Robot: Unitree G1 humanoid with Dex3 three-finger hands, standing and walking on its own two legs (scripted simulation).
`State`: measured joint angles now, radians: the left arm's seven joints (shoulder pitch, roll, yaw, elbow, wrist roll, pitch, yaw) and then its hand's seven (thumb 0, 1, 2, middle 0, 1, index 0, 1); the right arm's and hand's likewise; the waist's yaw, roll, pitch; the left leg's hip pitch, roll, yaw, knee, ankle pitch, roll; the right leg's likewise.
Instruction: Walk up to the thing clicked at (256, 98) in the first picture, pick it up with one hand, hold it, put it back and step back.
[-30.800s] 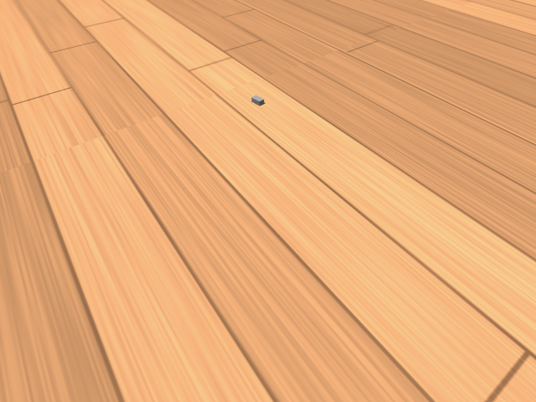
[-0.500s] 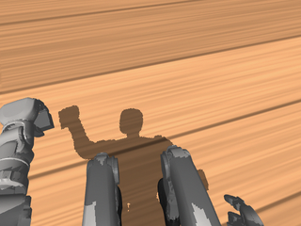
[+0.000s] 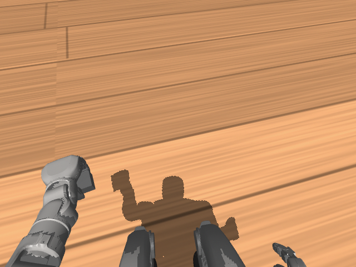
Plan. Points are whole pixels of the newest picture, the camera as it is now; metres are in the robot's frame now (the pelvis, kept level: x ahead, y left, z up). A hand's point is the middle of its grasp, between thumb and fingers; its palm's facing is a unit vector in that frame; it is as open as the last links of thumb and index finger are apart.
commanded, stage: lift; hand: left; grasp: from above
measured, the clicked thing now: (76, 185) +0.37 +0.26 -0.12
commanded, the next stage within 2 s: hold in 0.56 s
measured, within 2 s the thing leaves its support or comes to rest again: neither
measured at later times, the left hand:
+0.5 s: hand (69, 157) +0.38 +0.23 +0.02, palm faces -0.42 -0.18 -0.89, open 7.3 cm
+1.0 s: hand (65, 148) +0.38 +0.22 +0.07, palm faces -0.40 -0.16 -0.90, open 7.3 cm
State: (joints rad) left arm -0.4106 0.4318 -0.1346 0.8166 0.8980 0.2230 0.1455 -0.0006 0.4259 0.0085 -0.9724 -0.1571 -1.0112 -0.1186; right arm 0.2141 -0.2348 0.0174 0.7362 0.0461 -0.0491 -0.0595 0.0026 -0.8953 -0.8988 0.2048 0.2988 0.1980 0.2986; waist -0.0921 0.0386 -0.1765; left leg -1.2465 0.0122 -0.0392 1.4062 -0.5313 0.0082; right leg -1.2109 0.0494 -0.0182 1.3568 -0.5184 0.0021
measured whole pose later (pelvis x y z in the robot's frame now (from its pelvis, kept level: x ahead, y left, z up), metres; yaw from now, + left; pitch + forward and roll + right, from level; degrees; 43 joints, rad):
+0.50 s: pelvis +0.05 +0.00 +0.10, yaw +0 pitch +12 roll -1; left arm -0.39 0.33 -0.19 0.87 0.88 0.27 0.17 0.00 0.43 0.05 -0.94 -0.20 -0.98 -0.16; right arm 0.28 -0.24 -0.01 0.77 0.04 -0.08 -0.04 0.00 -0.89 -0.90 0.20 0.30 0.20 0.30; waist -0.07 0.04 -0.11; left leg -0.71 0.01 -0.01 0.90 -0.41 0.01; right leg -0.69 0.04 0.02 0.87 -0.40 0.00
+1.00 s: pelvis +0.06 -0.01 +0.13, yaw +1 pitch +7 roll +0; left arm -0.33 0.31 -0.23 0.78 0.89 0.29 0.11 0.00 0.43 0.05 -0.95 -0.19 -0.99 -0.15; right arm 0.25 -0.26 -0.02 0.74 0.05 -0.06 -0.03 0.00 -0.89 -0.89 0.20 0.30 0.20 0.30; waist -0.04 0.05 -0.08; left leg -0.48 0.00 0.00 0.70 -0.34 0.00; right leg -0.48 0.03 0.03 0.69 -0.34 0.00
